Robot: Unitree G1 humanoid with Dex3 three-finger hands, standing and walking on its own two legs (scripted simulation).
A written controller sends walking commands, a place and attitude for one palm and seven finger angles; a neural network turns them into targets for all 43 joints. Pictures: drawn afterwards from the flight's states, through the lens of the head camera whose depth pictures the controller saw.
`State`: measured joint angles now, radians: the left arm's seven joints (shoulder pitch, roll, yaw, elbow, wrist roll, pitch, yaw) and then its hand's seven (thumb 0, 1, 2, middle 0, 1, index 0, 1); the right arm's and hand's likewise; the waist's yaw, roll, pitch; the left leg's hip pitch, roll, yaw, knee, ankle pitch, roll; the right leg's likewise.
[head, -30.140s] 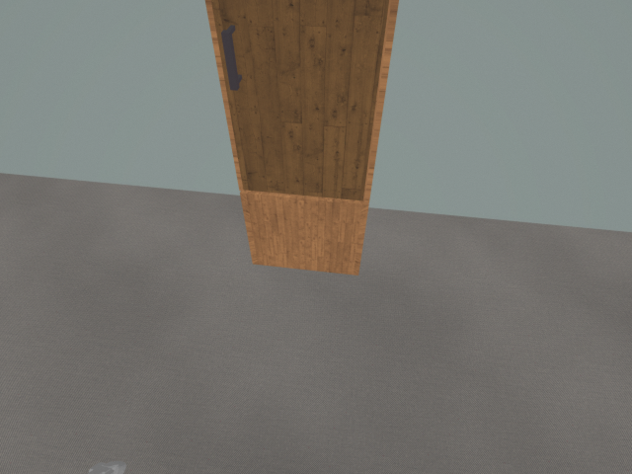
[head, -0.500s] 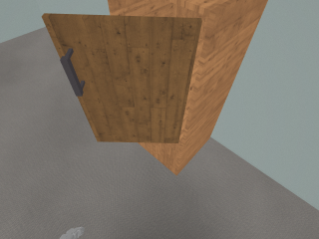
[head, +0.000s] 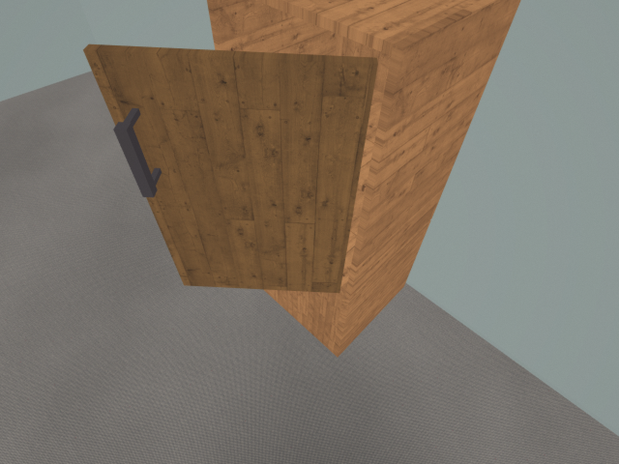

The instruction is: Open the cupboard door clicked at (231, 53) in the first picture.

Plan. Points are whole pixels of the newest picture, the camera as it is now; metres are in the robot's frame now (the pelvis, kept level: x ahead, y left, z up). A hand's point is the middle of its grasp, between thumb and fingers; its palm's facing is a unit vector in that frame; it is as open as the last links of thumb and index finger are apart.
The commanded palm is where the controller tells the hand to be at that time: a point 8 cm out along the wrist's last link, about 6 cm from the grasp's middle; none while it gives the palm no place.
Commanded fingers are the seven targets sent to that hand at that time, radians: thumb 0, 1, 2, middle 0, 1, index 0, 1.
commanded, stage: look again from close up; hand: left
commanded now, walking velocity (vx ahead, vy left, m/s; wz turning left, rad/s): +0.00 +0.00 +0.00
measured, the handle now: (141, 154) +0.53 +0.31 +0.09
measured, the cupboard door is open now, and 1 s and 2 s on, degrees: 42 42 42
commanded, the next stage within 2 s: shuffle to correct the standing spot in 0.60 s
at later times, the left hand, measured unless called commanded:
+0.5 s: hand out of the picture +0.04 +0.18 -0.17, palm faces +0.00 -0.97 -0.24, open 7.4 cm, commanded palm none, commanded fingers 0.00 0.90 0.90 -0.20 -0.30 -0.20 -0.30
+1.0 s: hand out of the picture +0.02 +0.20 -0.18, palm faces +0.04 -0.97 -0.24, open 7.4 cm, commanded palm none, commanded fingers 0.00 0.90 0.90 -0.20 -0.30 -0.20 -0.30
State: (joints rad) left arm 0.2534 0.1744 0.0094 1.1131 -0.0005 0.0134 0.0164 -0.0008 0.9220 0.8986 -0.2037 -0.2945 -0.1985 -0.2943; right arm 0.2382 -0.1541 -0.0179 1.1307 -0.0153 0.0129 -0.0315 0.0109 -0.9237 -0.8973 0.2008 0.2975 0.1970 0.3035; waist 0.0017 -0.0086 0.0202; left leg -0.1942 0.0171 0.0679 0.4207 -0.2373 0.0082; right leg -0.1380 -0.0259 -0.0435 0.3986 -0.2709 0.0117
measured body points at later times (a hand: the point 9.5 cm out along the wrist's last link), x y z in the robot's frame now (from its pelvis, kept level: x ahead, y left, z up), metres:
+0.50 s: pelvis +0.01 +0.00 -0.01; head +0.02 -0.01 +0.44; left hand +0.04 +0.23 -0.16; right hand +0.04 -0.23 -0.17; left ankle -0.01 +0.11 -0.74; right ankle -0.04 -0.12 -0.74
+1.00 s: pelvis -0.01 +0.01 -0.01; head +0.01 +0.01 +0.44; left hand +0.02 +0.25 -0.16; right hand +0.04 -0.24 -0.16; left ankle -0.01 +0.11 -0.74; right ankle -0.04 -0.12 -0.74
